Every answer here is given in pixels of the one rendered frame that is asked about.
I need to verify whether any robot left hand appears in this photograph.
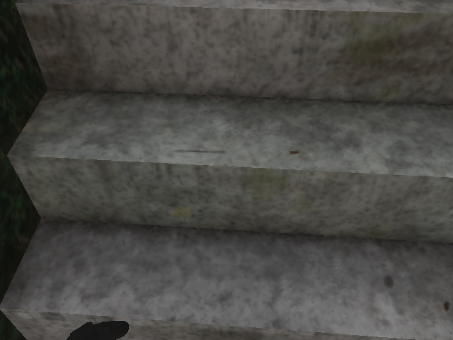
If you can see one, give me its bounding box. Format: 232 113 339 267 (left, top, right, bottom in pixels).
66 321 129 340

